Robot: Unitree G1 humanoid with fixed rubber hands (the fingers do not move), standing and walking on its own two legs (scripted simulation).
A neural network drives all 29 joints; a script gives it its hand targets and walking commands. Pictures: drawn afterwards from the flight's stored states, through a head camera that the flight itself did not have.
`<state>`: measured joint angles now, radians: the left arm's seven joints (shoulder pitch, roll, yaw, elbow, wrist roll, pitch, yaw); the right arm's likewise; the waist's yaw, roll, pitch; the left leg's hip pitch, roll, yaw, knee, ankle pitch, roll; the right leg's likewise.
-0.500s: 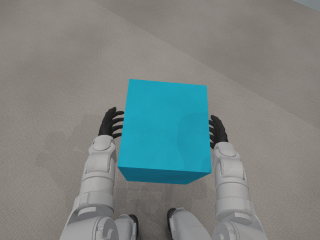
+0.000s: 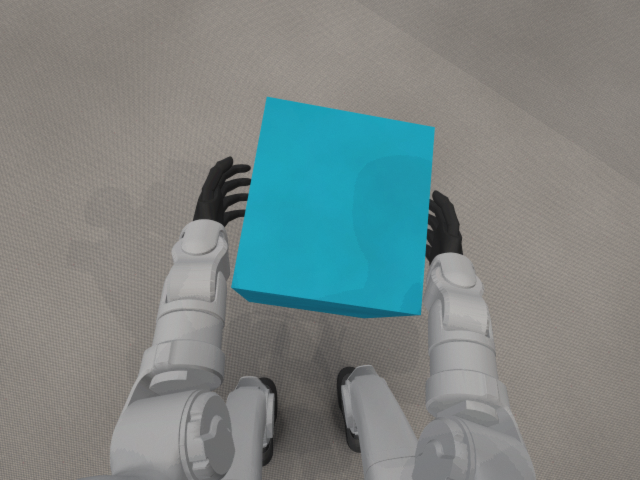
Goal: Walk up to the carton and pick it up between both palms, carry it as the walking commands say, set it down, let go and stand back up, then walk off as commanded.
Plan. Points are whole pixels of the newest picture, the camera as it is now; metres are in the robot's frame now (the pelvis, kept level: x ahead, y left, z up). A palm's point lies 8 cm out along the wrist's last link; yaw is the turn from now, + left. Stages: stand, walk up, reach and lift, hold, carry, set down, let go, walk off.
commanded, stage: set down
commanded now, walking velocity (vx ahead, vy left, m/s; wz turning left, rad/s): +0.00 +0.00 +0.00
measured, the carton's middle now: (325, 229) +0.42 -0.05 -0.14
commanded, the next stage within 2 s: none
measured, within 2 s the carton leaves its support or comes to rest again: neither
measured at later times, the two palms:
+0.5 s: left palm (236, 215) +0.45 +0.08 -0.14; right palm (430, 246) +0.39 -0.21 -0.15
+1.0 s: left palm (244, 213) +0.49 +0.07 -0.22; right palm (411, 246) +0.41 -0.21 -0.24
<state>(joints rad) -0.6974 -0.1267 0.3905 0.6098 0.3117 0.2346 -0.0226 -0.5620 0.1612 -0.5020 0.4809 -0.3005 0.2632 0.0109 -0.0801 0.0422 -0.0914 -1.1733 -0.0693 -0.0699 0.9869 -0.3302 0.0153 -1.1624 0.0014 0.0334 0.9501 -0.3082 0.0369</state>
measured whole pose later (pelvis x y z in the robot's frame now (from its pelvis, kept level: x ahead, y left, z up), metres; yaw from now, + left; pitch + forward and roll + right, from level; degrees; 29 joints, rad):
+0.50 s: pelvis -0.02 +0.00 -0.08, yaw +0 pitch +41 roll -1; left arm -0.91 -0.10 0.40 0.70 0.31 0.29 0.04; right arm -0.76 0.09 -0.58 0.56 -0.29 0.31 0.04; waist -0.09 0.04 -0.20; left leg -1.60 -0.08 -0.05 1.30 -0.42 0.01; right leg -1.59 0.01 0.05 1.27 -0.40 0.05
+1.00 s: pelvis -0.03 -0.01 -0.15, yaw -1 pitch +46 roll -2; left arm -1.14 0.00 0.40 0.81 0.29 0.31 0.03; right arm -0.93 0.06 -0.59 0.61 -0.25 0.33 -0.03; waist -0.08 0.05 -0.17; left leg -1.91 -0.09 -0.06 1.60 -0.49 -0.01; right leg -1.90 0.03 0.03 1.57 -0.47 0.05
